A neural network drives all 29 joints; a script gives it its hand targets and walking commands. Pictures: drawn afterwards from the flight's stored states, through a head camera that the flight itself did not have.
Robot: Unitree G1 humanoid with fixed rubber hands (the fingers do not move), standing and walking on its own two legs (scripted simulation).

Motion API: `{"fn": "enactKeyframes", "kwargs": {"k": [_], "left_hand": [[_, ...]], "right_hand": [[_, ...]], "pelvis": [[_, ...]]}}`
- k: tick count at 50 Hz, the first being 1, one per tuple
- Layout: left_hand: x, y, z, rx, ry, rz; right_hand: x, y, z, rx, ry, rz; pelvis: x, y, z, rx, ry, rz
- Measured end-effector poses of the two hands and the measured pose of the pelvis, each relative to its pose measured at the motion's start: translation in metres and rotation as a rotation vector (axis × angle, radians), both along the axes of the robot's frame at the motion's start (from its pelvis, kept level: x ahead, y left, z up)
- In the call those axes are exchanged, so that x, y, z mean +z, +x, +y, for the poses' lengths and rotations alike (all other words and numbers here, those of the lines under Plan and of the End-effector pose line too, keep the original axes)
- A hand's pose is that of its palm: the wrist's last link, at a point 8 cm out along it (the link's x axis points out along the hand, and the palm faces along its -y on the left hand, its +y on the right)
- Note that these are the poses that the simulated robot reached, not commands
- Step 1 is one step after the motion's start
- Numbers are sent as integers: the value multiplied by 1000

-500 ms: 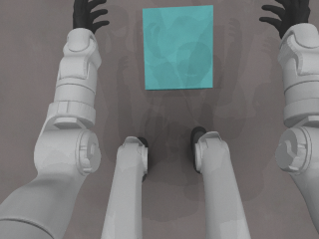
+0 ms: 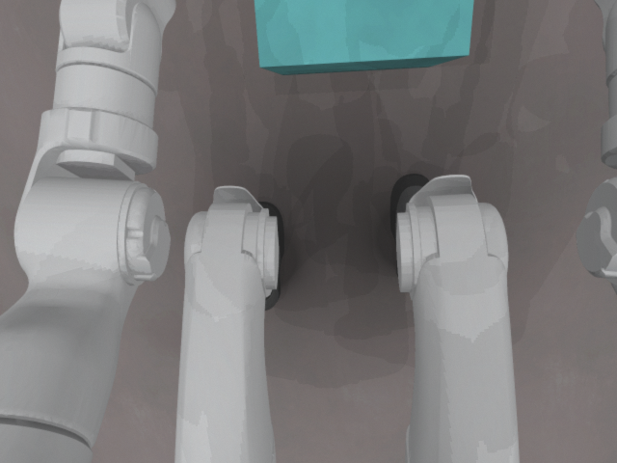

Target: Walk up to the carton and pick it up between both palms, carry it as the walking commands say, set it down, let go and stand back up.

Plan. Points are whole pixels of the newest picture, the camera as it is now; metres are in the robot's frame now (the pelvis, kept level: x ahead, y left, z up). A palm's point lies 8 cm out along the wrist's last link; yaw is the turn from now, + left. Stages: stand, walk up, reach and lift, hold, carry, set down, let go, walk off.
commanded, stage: reach and lift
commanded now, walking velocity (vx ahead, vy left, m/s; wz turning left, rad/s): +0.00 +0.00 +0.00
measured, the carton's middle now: out of the picture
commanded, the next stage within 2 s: none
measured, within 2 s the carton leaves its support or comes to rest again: neither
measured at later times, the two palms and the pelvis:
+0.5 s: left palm out of the picture +0.56 +0.14 -0.27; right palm out of the picture +0.54 -0.25 -0.26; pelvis +0.01 -0.01 -0.07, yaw +2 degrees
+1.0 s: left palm out of the picture +0.56 +0.13 -0.26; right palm out of the picture +0.55 -0.23 -0.26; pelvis +0.01 -0.01 -0.07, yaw +2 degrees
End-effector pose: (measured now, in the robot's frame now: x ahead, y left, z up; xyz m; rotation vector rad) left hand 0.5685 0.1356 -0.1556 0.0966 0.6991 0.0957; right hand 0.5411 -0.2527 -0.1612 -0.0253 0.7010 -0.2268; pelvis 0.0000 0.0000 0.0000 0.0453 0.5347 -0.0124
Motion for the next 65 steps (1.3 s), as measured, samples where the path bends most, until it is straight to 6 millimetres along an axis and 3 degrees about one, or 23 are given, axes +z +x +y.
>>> {"fn": "enactKeyframes", "kwargs": {"k": [14,21,26,43,65], "left_hand": [[-64,3,3,-13,-14,28],[-101,-4,6,-11,-39,56],[-116,-9,9,-12,-37,64],[-110,-3,0,-20,-48,42],[-106,-5,-28,-55,-65,45]], "right_hand": [[-59,9,5,3,4,25],[-91,1,5,8,-20,75],[-102,1,7,1,-9,73],[-100,7,11,1,1,56],[-99,9,42,36,36,59]], "pelvis": [[-46,2,-2,22,-13,24],[-61,10,-5,46,-35,41],[-67,14,-6,52,-38,45],[-71,12,-4,61,-34,40],[-65,6,-6,59,-36,49]]}}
